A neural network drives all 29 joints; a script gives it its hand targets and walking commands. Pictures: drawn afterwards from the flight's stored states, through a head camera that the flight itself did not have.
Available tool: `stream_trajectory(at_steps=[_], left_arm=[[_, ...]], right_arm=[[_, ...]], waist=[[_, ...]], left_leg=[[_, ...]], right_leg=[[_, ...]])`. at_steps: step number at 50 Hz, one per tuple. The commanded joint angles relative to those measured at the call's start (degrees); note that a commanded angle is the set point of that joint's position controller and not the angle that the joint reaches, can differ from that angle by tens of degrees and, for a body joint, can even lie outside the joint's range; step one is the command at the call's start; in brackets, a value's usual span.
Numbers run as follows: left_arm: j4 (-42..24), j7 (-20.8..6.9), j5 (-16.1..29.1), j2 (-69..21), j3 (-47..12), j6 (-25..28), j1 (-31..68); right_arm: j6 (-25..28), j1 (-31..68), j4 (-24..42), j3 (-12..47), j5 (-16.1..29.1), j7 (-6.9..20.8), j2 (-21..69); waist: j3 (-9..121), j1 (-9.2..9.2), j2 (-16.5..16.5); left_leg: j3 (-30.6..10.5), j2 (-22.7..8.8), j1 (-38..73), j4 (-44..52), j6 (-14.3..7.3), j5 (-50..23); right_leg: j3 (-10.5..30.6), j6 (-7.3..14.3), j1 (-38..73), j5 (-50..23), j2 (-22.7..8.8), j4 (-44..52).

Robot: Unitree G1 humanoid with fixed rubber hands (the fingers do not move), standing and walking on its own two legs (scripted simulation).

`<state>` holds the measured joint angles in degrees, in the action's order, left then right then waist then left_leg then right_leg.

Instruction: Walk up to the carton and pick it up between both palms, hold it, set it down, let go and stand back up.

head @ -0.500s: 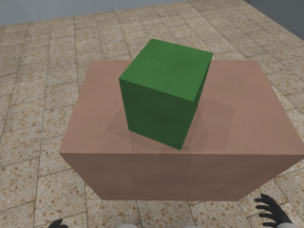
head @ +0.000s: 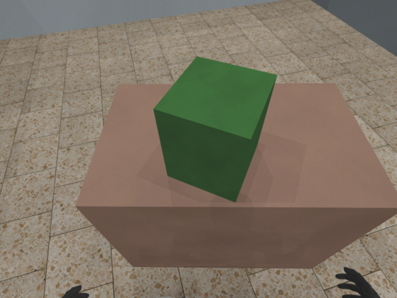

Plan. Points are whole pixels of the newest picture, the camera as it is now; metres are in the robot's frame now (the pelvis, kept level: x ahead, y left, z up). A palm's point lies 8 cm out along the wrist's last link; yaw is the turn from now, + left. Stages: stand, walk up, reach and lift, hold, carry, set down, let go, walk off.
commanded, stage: walk up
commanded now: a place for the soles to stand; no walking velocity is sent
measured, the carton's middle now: (216, 130) +0.48 -0.02 +0.02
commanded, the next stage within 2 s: reach and lift in 0.10 s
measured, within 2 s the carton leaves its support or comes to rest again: neither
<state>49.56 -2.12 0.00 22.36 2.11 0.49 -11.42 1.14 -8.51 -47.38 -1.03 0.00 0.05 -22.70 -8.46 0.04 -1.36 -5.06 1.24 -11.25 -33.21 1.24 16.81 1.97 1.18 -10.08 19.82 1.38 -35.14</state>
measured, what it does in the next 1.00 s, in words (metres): stands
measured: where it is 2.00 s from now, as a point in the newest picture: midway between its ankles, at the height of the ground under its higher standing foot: outside the picture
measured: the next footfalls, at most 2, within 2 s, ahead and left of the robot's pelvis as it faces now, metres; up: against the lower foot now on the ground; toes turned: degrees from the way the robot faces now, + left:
none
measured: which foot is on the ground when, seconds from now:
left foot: down 0.00-1.00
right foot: down 0.00-1.00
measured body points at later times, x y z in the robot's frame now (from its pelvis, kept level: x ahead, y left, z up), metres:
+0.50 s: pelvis +0.00 +0.00 +0.00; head +0.00 +0.05 +0.44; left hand +0.17 +0.27 -0.10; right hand +0.13 -0.28 -0.08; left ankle +0.02 +0.14 -0.73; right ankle +0.00 -0.11 -0.73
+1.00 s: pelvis -0.01 +0.01 +0.01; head -0.04 +0.05 +0.45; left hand +0.20 +0.28 -0.05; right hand +0.13 -0.23 -0.03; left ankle +0.02 +0.14 -0.73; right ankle +0.00 -0.11 -0.73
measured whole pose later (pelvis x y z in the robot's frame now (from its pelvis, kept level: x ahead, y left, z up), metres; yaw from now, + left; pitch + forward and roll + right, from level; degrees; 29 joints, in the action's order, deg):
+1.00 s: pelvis -0.01 +0.01 +0.01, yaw -2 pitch -12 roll +0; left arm 22.1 -3.6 0.0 22.0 2.1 -19.6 -8.0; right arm 0.8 -17.7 -24.2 -2.3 -0.8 -7.1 -7.7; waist -7.7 0.0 -5.5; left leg -2.9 0.6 -2.1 -28.3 1.0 14.6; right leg 4.1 0.8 -1.3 16.6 1.6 -29.6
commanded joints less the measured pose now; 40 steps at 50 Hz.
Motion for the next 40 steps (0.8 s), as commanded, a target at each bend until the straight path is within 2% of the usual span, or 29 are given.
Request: stream_trajectory(at_steps=[1,4,5,6,7,9,10,12,13,14,16,17,18,19,21,22,23,25,26,28,30,31,32,34,35,36,38,39,40], left_arm=[[-2.34,1.59,-0.39,12.65,2.87,1.11,5.72],[-2.24,1.79,-0.65,12.01,2.46,1.29,5.76],[-2.24,2.01,-0.80,12.21,2.34,1.28,4.58],[-17.01,3.53,-1.00,7.64,0.69,-10.38,20.62],[-19.47,4.22,-1.63,6.44,0.20,-14.39,18.21],[-23.28,3.94,-2.42,5.89,1.82,-16.83,15.55],[-22.63,3.82,-3.68,6.68,3.71,-17.74,13.94],[-26.29,2.89,-3.31,7.91,5.20,-17.78,12.51],[-28.09,2.63,-4.32,6.85,5.24,-18.21,10.29],[-26.87,1.99,-4.39,8.05,5.98,-17.58,7.47],[-29.58,1.36,-4.03,8.51,6.40,-16.98,8.09],[-30.89,1.46,-3.81,8.80,6.58,-16.52,7.21],[-30.00,0.78,-3.63,9.07,6.30,-16.57,7.69],[-30.56,0.76,-3.42,7.93,5.47,-16.74,5.46],[-29.83,-0.21,-3.79,9.71,5.36,-17.50,6.92],[-30.05,0.25,-4.83,9.14,5.20,-18.51,5.61],[-30.45,0.20,-4.02,8.62,5.92,-18.45,6.63],[-31.25,0.06,-2.85,8.28,3.95,-18.75,8.00],[-32.84,0.32,-2.86,7.96,3.94,-18.93,9.02],[-34.17,-0.01,-1.62,8.71,3.62,-19.27,10.81],[-34.49,0.48,-0.67,8.59,3.50,-19.78,11.45],[-33.21,0.22,-0.14,7.85,3.07,-19.84,11.51],[-35.35,0.45,1.01,7.88,2.83,-20.16,12.23],[-34.78,0.04,0.38,8.08,3.63,-21.30,12.92],[-35.08,0.00,-0.28,8.56,4.30,-21.10,11.52],[-36.19,-0.46,0.43,8.69,5.29,-20.84,10.09],[-38.69,-0.22,1.24,9.07,4.26,-20.48,11.33],[-39.47,-0.36,2.20,8.91,4.06,-20.12,10.41],[-39.26,-0.74,1.88,9.53,4.14,-20.13,10.80]], right_arm=[[1.51,3.14,0.09,-2.58,-0.50,-0.74,-11.52],[1.30,1.14,-0.59,-2.13,-0.32,-0.61,-12.21],[1.37,3.12,-0.72,-2.64,-0.70,-0.69,-12.09],[12.66,16.23,-6.34,-8.48,-8.89,1.29,-2.49],[13.33,12.40,-9.85,-9.69,-8.50,2.14,-4.46],[14.47,11.21,-8.19,-9.36,-6.99,3.06,-5.39],[14.86,9.60,-9.42,-9.62,-6.88,2.63,-5.85],[15.91,6.69,-3.44,-9.66,-5.01,1.87,-5.24],[16.27,5.95,-3.74,-8.86,-3.70,1.65,-4.80],[16.88,3.02,-3.74,-9.39,-3.54,0.86,-5.78],[17.73,1.21,-1.22,-8.62,-3.02,-0.31,-3.92],[17.92,0.01,-2.47,-8.30,-1.71,-0.67,-3.10],[17.70,0.04,-3.66,-7.49,-0.41,-1.03,-2.10],[17.89,0.02,-2.10,-7.47,0.20,-1.29,-2.35],[17.10,-0.21,1.16,-6.21,0.51,-2.09,-0.16],[16.73,0.07,-1.08,-6.73,0.18,-1.96,-1.26],[15.86,-0.58,2.94,-5.86,-0.29,-2.39,0.57],[15.53,0.98,5.76,-5.35,0.50,-2.40,1.46],[15.09,1.78,7.18,-5.49,0.02,-2.17,1.28],[13.52,0.48,12.76,-5.73,0.29,-3.18,3.63],[12.88,1.98,17.44,-5.53,0.13,-2.86,3.69],[11.18,2.67,19.91,-5.06,0.58,-3.13,4.90],[10.08,2.48,20.31,-5.05,0.61,-3.21,4.64],[7.39,1.50,23.28,-5.68,0.45,-3.72,5.27],[6.52,-0.09,25.49,-4.79,0.92,-4.13,5.99],[5.90,-1.24,26.59,-3.86,1.78,-4.83,7.77],[5.04,-0.94,31.34,-3.97,1.21,-4.92,8.05],[4.02,-1.86,32.32,-4.56,1.84,-5.16,7.58],[3.58,-1.71,33.05,-4.13,1.89,-5.56,7.41]], waist=[[10.60,0.18,3.13],[7.39,-0.87,-1.83],[7.71,0.50,1.64],[5.45,-2.79,-4.40],[5.05,-3.33,-0.57],[7.71,-2.78,-0.78],[10.50,-2.90,-3.53],[16.59,-2.90,-2.63],[17.88,-1.52,-3.62],[17.92,-1.90,-5.88],[17.14,-0.95,-5.49],[14.21,-1.59,-2.54],[13.49,-0.57,-1.61],[13.10,-1.24,-1.55],[7.84,-0.27,0.16],[6.22,-1.19,2.19],[5.84,-0.45,0.39],[3.50,-0.69,1.45],[2.81,-0.78,4.43],[2.29,0.05,1.75],[1.51,-0.30,2.82],[1.70,1.06,0.56],[-0.88,0.64,3.20],[-2.01,0.32,2.10],[-2.61,1.63,3.34],[0.46,1.29,3.04],[0.55,1.62,3.08],[0.57,2.16,5.37],[0.61,1.73,3.82]], left_leg=[[-3.42,-3.90,2.76,5.54,-3.92,-9.83],[-5.24,-4.76,1.11,5.35,-4.62,-9.38],[-4.18,-3.99,1.39,5.44,-4.63,-7.83],[9.14,-3.16,-2.62,-0.13,-0.63,0.70],[9.15,-3.51,-2.90,-0.36,-0.39,2.65],[8.99,-3.64,-1.31,-1.76,0.10,-3.41],[8.89,-3.55,1.01,-2.92,-0.44,-4.79],[9.34,-2.05,4.10,-2.81,-0.99,-7.24],[9.21,-1.86,4.81,-2.86,-0.80,-11.19],[9.09,-1.74,6.52,-1.91,-0.77,-9.82],[9.30,-0.29,3.89,0.27,-2.06,-8.78],[10.20,0.17,4.91,2.45,-1.50,-10.67],[10.52,0.03,5.23,3.49,-1.36,-12.15],[10.04,0.22,5.17,3.85,-0.92,-12.65],[10.47,0.59,4.46,4.87,-1.06,-9.60],[10.16,0.13,5.42,5.44,-0.52,-9.75],[10.58,0.17,4.01,6.55,-0.97,-10.37],[10.38,-0.11,5.55,7.57,-0.88,-8.19],[10.92,-0.14,5.10,8.40,-1.04,-7.17],[12.15,0.04,4.80,9.45,-1.60,-3.71],[11.45,0.27,3.38,10.51,-2.21,-1.65],[12.06,0.04,3.22,10.87,-2.61,-0.63],[12.70,0.41,2.75,12.50,-2.63,0.13],[12.88,0.33,3.12,12.20,-3.03,1.38],[13.16,0.31,3.17,12.38,-3.26,0.06],[13.24,0.05,4.35,12.15,-2.68,-1.80],[13.42,-0.21,4.75,13.03,-2.71,-0.41],[14.00,-0.51,4.84,13.69,-2.43,-1.81],[12.98,-0.44,3.94,13.42,-2.79,-0.33]], right_leg=[[9.24,3.04,-0.86,-7.90,-7.83,12.20],[7.52,3.00,-2.72,-3.41,-6.75,14.26],[7.82,2.89,-2.37,-2.61,-6.78,14.62],[-5.24,-0.06,-16.26,-5.03,-0.25,1.66],[-5.89,0.69,-13.09,-1.30,-0.40,1.55],[-5.60,0.80,-10.33,-7.83,-0.60,1.74],[-5.86,0.21,-9.67,-12.19,-0.57,1.34],[-5.05,-0.56,-6.30,-19.08,-1.35,2.04],[-5.46,-0.76,-2.85,-24.18,-1.12,2.46],[-4.98,-1.13,-1.32,-26.27,-1.08,2.65],[-3.18,-1.80,2.32,-28.56,-1.93,4.69],[-3.34,-2.24,3.38,-27.24,-1.59,6.64],[-3.23,-2.19,4.97,-27.94,-1.37,7.99],[-2.96,-2.06,5.96,-29.32,-1.40,9.08],[-1.67,-2.58,5.56,-26.31,-1.95,9.61],[-2.26,-2.29,5.66,-23.12,-1.32,10.34],[-1.71,-2.22,6.53,-24.43,-1.76,11.24],[-1.55,-1.90,3.92,-18.84,-1.39,12.59],[-1.10,-1.30,5.46,-16.03,-1.94,13.09],[0.29,-1.43,4.59,-11.18,-1.96,14.06],[-0.07,-1.26,3.23,-7.28,-1.95,14.59],[-0.19,-1.04,3.84,-5.13,-1.66,14.90],[-0.48,-0.93,2.59,-4.96,-2.20,15.69],[0.51,-0.80,1.72,-1.50,-2.28,16.50],[0.34,-0.71,2.43,-2.90,-2.33,16.62],[1.04,-0.80,3.59,-6.40,-2.73,16.74],[0.33,-0.66,3.00,-3.67,-1.87,17.35],[-0.35,-0.28,3.87,-6.45,-1.83,16.91],[-0.03,-0.37,4.31,-4.35,-2.32,17.32]])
